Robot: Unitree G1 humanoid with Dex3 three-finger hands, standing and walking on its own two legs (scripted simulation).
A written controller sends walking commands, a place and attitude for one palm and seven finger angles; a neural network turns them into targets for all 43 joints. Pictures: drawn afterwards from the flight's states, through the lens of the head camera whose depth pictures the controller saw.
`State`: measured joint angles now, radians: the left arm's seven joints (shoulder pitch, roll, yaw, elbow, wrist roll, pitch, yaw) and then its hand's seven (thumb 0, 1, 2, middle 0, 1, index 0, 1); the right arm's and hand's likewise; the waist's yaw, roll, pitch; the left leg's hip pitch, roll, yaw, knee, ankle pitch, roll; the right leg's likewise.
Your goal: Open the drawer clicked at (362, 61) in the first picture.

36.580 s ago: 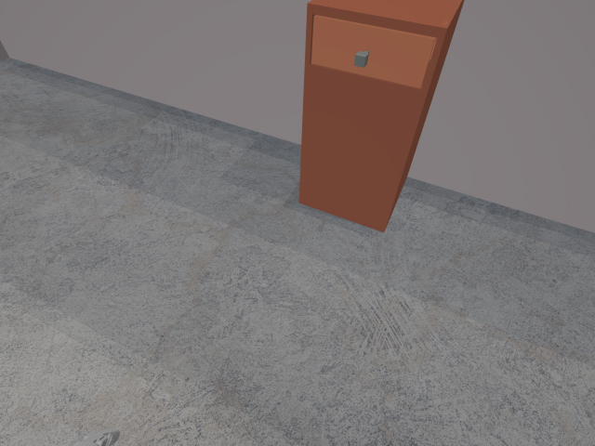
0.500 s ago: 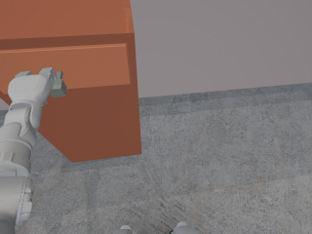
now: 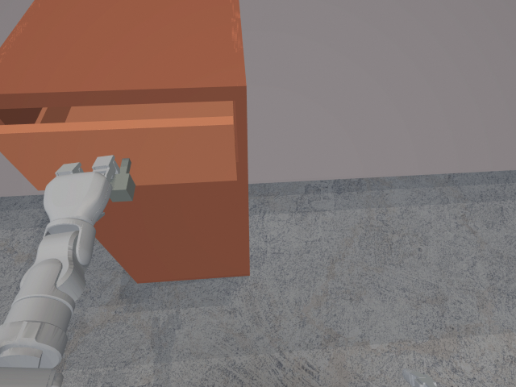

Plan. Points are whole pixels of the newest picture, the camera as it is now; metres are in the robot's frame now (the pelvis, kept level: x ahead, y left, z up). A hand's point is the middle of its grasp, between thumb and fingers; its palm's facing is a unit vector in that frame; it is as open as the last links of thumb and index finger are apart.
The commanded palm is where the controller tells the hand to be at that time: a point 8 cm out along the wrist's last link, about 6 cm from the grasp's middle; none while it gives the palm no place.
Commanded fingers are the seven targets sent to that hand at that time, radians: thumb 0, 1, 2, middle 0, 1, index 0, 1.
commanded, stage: pull the drawer open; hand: left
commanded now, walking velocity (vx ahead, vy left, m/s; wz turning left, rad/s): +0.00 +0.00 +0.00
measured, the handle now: (122, 178) +0.44 +0.25 +0.04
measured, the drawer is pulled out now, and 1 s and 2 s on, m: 0.05 0.17 0.28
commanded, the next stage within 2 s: none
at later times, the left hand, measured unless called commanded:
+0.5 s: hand (87, 246) +0.32 +0.28 +0.02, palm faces -0.03 -0.02 -1.00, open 5.5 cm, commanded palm +0.29 +0.27 +0.07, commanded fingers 0.00 0.90 0.90 -0.40 -1.35 -0.40 -1.35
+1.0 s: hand (78, 285) +0.26 +0.27 +0.02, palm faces -0.02 -0.03 -1.00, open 5.4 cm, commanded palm +0.22 +0.26 +0.07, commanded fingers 0.00 0.90 0.90 -0.40 -1.35 -0.40 -1.35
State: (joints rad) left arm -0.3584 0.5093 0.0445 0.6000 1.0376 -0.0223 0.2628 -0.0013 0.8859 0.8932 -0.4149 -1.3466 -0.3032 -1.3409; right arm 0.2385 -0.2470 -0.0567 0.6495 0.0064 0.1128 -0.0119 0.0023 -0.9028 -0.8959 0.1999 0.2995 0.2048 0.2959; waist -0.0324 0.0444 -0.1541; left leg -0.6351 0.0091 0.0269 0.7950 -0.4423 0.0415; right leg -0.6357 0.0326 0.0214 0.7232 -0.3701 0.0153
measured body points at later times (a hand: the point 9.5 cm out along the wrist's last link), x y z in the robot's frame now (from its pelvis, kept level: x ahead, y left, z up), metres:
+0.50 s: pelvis -0.01 -0.02 +0.00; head +0.04 -0.03 +0.45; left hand +0.32 +0.28 +0.07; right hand +0.12 -0.28 -0.12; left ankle -0.04 +0.09 -0.71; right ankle -0.02 -0.14 -0.71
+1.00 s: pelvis -0.01 -0.02 +0.00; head +0.03 -0.04 +0.45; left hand +0.26 +0.27 +0.07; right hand +0.17 -0.27 -0.10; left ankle -0.04 +0.09 -0.71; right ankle -0.02 -0.14 -0.71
